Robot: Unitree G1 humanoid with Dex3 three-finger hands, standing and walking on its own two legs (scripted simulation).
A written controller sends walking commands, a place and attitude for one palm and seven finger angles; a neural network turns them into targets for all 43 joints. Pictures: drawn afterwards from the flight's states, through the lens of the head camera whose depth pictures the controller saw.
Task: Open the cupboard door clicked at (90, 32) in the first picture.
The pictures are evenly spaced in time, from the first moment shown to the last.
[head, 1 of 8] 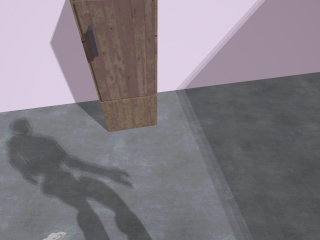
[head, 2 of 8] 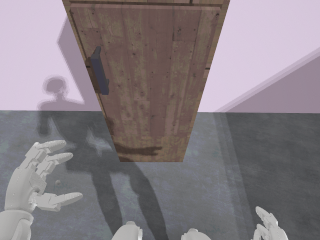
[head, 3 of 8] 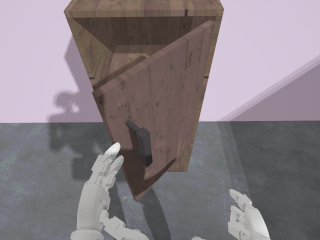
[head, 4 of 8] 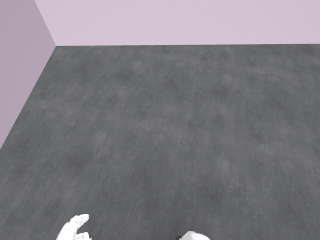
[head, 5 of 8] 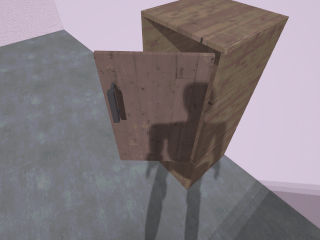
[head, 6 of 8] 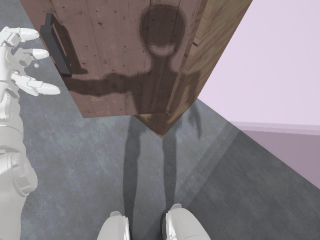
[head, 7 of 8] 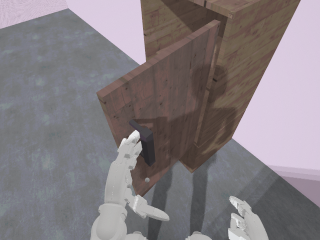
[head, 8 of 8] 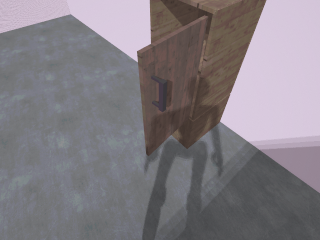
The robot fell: no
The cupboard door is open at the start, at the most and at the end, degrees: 0 97 97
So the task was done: yes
